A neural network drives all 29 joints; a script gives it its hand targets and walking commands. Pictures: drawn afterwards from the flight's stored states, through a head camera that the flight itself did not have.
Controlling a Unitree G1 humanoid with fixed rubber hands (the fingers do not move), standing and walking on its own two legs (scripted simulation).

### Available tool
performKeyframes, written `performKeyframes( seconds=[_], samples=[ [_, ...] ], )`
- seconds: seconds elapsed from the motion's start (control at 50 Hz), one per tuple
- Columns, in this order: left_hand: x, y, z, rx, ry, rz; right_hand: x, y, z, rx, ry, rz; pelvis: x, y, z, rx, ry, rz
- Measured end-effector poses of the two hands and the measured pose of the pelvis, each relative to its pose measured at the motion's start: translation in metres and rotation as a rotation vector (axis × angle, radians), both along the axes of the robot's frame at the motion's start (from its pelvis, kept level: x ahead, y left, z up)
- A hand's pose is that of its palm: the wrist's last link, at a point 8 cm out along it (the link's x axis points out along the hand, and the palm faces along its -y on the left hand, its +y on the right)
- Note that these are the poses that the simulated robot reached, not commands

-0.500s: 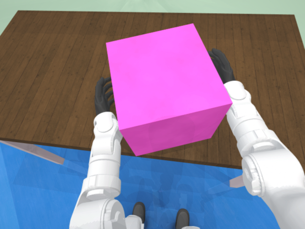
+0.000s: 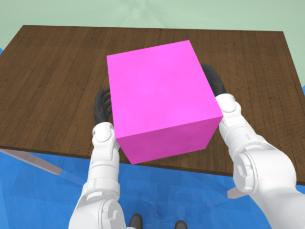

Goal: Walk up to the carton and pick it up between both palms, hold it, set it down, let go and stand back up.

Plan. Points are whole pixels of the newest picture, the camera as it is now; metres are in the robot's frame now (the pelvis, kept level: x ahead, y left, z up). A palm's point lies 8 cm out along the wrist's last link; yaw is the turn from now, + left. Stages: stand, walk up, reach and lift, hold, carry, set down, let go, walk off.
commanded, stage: reach and lift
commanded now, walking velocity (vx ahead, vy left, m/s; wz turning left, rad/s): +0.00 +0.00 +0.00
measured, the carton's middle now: (159, 105) +0.42 +0.06 +0.02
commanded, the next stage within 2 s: none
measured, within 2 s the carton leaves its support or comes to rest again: leaves its support in 1.50 s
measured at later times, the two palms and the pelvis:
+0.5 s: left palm (103, 120) +0.36 +0.20 +0.03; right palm (216, 91) +0.47 -0.10 +0.05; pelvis +0.00 +0.00 +0.00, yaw +0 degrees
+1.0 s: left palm (103, 121) +0.35 +0.20 +0.03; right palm (217, 91) +0.46 -0.10 +0.05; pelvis -0.01 +0.00 +0.00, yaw +1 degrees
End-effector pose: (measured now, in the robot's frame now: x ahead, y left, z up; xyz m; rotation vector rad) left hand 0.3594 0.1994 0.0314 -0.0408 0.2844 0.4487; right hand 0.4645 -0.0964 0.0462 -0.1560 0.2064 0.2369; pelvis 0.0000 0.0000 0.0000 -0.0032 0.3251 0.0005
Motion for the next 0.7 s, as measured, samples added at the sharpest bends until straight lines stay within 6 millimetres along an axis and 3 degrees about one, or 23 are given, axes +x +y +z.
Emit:
performKeyframes(
  seconds=[0.7],
  samples=[
    [-0.0005, -0.0001, -0.0039, -0.01, -0.033, 0.005, 0.0004, 0.0006, -0.0003, -0.03, -0.021, 0.004, -0.0002, 0.0044, -0.0016, -0.003, 0.04, 0.01]
  ],
)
